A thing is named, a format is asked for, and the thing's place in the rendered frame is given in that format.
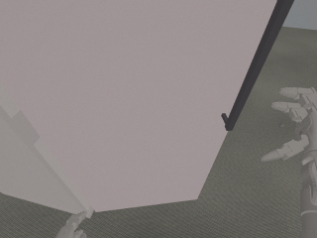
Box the handle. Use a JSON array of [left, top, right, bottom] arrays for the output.
[[221, 0, 294, 131]]

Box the fridge door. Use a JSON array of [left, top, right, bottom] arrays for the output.
[[0, 0, 277, 212]]

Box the robot right hand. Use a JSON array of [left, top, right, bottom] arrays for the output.
[[261, 87, 317, 162]]

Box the robot right forearm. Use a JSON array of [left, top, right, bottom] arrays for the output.
[[299, 150, 317, 238]]

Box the robot left hand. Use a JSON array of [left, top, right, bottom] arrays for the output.
[[55, 211, 87, 238]]

